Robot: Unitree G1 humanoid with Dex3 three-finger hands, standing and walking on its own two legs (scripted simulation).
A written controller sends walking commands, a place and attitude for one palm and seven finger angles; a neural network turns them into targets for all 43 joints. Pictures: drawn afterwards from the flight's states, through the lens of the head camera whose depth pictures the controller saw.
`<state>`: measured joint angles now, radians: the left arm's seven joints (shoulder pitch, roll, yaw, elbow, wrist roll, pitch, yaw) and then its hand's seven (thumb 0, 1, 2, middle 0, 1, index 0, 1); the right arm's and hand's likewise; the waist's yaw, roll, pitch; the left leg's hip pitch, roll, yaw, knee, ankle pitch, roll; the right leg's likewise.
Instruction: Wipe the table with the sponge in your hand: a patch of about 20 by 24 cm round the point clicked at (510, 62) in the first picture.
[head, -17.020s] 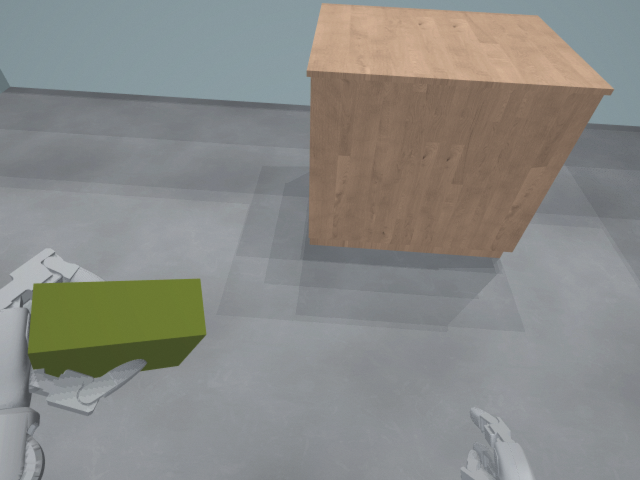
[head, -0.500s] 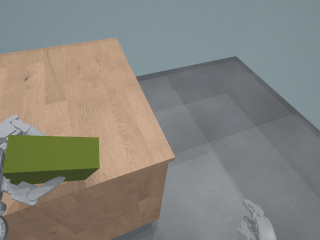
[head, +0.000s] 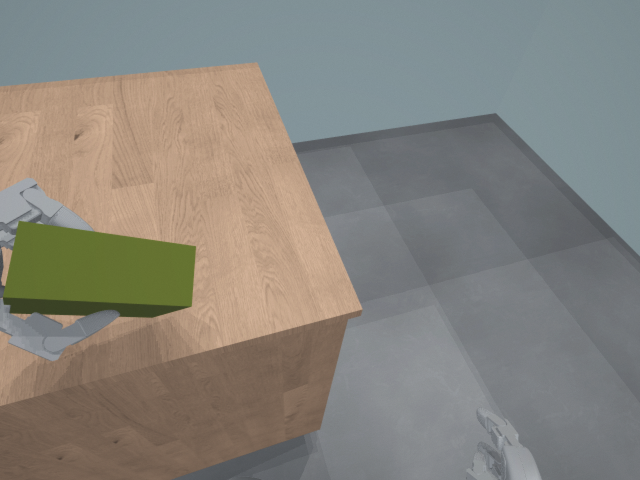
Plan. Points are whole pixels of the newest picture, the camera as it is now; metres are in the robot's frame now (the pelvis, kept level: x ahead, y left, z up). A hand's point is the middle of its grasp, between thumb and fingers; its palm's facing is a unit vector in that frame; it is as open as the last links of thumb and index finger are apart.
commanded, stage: come to a stop and stand still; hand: left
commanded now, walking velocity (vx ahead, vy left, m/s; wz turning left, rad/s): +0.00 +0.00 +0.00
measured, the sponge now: (126, 281) +0.25 +0.23 +0.15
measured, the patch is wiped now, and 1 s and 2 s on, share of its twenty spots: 0.00 0.00 0.00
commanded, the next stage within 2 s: look again from close up in 0.86 s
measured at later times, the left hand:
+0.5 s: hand (10, 272) +0.24 +0.32 +0.16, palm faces +0.41 -0.85 -0.33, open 9.9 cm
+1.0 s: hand out of the picture +0.23 +0.34 +0.16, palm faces +0.38 -0.85 -0.37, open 9.9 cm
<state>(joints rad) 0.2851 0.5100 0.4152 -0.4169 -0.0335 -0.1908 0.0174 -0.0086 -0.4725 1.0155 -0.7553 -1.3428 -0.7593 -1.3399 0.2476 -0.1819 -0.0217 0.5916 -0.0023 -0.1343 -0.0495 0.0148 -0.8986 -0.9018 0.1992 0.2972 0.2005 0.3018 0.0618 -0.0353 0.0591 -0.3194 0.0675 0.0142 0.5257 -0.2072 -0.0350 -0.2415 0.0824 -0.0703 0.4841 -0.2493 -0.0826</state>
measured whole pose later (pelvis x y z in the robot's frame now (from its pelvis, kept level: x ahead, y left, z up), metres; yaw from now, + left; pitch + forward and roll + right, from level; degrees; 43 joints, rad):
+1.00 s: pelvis +0.01 +0.09 +0.01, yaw +0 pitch -1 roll -2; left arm 0.42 0.37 0.34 -0.47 -0.03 -0.19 0.11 -0.01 -0.47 1.02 -0.75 -1.35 -0.75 -1.35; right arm 0.20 -0.19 0.02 0.58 0.01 -0.12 -0.04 0.02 -0.90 -0.90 0.20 0.30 0.20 0.30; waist 0.03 -0.02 0.06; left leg -0.24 -0.04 0.07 0.46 -0.20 0.09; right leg -0.15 -0.03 -0.02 0.39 -0.22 0.04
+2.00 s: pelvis +0.00 +0.01 +0.00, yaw +2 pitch -3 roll +0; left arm 0.22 0.60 0.32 -0.29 0.17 0.10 -0.04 -0.01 -0.47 1.02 -0.75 -1.35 -0.75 -1.35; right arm 0.14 -0.26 0.03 0.63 0.03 -0.06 -0.11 0.02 -0.90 -0.90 0.20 0.30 0.20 0.30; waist 0.09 0.09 0.03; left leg -0.28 0.02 -0.01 0.56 -0.23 -0.01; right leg -0.21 0.04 -0.08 0.56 -0.31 -0.06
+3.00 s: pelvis -0.01 +0.04 +0.01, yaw +2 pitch -4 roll +0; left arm 0.05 0.71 0.09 -0.45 0.64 0.43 -0.13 0.00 -0.48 1.02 -0.75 -1.35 -0.76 -1.34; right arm -0.02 -0.27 0.08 0.62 0.06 0.06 -0.09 0.02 -0.90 -0.90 0.20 0.30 0.20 0.30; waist 0.16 0.13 0.02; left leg -0.21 -0.02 0.02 0.42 -0.15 0.03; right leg -0.16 0.00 -0.05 0.47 -0.24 -0.03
